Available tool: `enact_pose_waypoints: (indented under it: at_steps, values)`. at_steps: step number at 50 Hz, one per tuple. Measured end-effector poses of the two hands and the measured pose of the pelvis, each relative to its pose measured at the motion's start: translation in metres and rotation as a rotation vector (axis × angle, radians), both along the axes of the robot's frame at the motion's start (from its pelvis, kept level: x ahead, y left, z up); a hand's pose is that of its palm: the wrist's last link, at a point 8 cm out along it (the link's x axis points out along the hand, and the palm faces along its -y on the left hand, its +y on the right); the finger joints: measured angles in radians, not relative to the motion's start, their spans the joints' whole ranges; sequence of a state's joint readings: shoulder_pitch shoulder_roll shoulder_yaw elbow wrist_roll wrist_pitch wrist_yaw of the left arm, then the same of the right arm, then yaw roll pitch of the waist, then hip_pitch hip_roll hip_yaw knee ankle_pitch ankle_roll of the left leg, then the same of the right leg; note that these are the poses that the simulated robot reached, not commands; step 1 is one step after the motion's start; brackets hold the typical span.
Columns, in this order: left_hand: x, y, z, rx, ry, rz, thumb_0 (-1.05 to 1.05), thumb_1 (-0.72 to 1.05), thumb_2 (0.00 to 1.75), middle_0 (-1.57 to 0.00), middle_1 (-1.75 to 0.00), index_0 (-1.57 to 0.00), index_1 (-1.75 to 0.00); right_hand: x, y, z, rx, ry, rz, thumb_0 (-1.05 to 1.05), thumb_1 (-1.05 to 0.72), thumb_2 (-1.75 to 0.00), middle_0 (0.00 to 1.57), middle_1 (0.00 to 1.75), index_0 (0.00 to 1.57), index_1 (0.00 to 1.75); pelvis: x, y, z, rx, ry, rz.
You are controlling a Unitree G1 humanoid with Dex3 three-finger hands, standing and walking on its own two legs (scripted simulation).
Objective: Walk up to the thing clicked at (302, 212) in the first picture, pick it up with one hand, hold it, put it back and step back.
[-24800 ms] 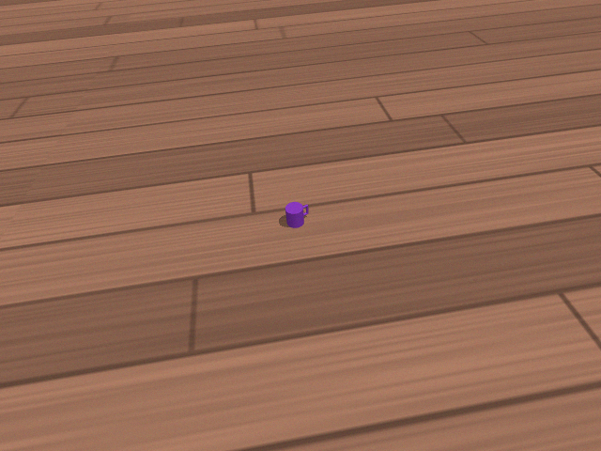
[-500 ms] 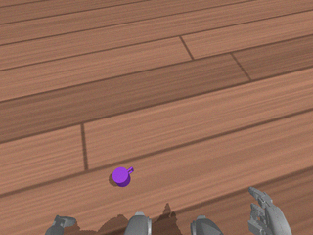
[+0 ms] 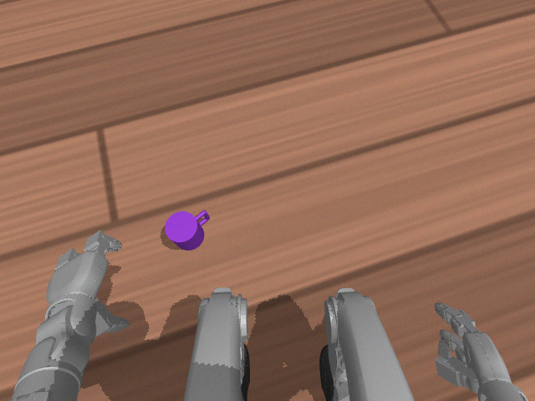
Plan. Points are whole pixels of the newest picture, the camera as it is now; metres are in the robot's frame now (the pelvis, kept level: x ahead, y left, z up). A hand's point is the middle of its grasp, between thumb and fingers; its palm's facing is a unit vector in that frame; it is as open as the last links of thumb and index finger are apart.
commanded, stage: rise first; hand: left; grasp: from above
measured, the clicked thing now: (190, 227) +0.50 +0.26 -0.45
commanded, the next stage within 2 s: approach in 1.16 s
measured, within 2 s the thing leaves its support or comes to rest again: neither
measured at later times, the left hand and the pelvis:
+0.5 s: hand (131, 258) +0.38 +0.32 -0.25, palm faces -0.44 -0.13 -0.89, open 14.1 cm; pelvis -0.03 +0.01 -0.11, yaw -4 degrees
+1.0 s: hand (148, 243) +0.42 +0.31 -0.30, palm faces -0.44 -0.04 -0.90, open 14.2 cm; pelvis -0.02 +0.01 -0.14, yaw -6 degrees
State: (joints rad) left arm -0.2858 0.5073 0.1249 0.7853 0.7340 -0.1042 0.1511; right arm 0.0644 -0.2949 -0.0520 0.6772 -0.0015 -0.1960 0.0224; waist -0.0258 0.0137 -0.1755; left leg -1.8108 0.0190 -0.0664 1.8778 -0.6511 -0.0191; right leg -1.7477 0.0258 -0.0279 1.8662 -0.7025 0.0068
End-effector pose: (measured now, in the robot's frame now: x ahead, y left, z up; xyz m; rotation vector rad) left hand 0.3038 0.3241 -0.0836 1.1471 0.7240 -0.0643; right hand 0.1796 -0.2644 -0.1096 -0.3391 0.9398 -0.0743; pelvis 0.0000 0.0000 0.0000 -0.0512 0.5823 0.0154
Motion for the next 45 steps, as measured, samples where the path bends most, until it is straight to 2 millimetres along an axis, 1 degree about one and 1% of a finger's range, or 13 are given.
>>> enact_pose_waypoints:
  at_steps: [4,8,11,14,19,23,27,35,45]
  values:
    - [0.02,0.0,-0.027,0.046,-0.006,-0.051,-0.01,-0.51,1.0,-0.07,-1.07,-0.07,-1.08,-0.03,-0.002,-0.039,0.009,0.099,-0.018,0.01,-0.87,-0.9,0.2,0.3,0.2,0.3,-0.01,-0.001,-0.028,-0.005,0.015,-0.009]
    - [0.034,-0.001,-0.048,0.08,-0.012,-0.114,-0.01,-0.51,1.02,-0.07,-1.06,-0.07,-1.07,-0.063,-0.003,-0.067,0.009,0.185,-0.043,0.01,-0.87,-0.9,0.2,0.3,0.2,0.3,-0.018,-0.002,-0.051,-0.012,0.012,-0.016]
    - [0.043,-0.002,-0.061,0.097,-0.018,-0.163,-0.01,-0.52,1.03,-0.07,-1.06,-0.06,-1.07,-0.085,-0.004,-0.08,0.003,0.236,-0.067,0.01,-0.87,-0.9,0.2,0.3,0.2,0.3,-0.023,-0.001,-0.066,-0.018,0.007,-0.021]
    - [0.051,-0.002,-0.073,0.117,-0.023,-0.21,-0.01,-0.52,1.03,-0.07,-1.05,-0.06,-1.06,-0.103,-0.005,-0.087,-0.011,0.275,-0.088,0.01,-0.87,-0.9,0.2,0.3,0.2,0.3,-0.026,0.0,-0.077,-0.027,0.002,-0.026]
    - [0.065,0.001,-0.09,0.155,-0.043,-0.272,-0.01,-0.53,1.04,-0.07,-1.04,-0.06,-1.05,-0.124,-0.007,-0.094,-0.041,0.333,-0.107,0.01,-0.88,-0.9,0.2,0.3,0.2,0.3,-0.029,0.004,-0.093,-0.043,-0.003,-0.03]
    - [0.076,0.002,-0.102,0.183,-0.059,-0.308,-0.01,-0.54,1.04,-0.07,-1.03,-0.07,-1.04,-0.133,-0.007,-0.098,-0.063,0.367,-0.116,0.01,-0.89,-0.9,0.2,0.3,0.2,0.3,-0.03,0.007,-0.103,-0.054,-0.005,-0.031]
    - [0.085,0.001,-0.115,0.206,-0.058,-0.34,-0.01,-0.54,1.04,-0.08,-1.01,-0.07,-1.02,-0.137,-0.006,-0.101,-0.079,0.387,-0.118,0.01,-0.9,-0.9,0.2,0.3,0.2,0.3,-0.03,0.01,-0.111,-0.064,-0.003,-0.031]
    - [0.104,-0.006,-0.136,0.238,-0.063,-0.396,-0.01,-0.55,1.04,-0.08,-0.99,-0.07,-1.0,-0.137,-0.001,-0.113,-0.082,0.417,-0.109,0.01,-0.9,-0.9,0.2,0.3,0.2,0.3,-0.027,0.013,-0.124,-0.075,0.005,-0.032]
    - [0.12,-0.011,-0.152,0.258,-0.065,-0.411,0.0,-0.55,1.02,-0.08,-1.01,-0.07,-1.01,-0.138,0.003,-0.13,-0.06,0.447,-0.088,0.0,-0.91,-0.91,0.2,0.3,0.2,0.3,-0.024,0.011,-0.138,-0.073,0.007,-0.043]
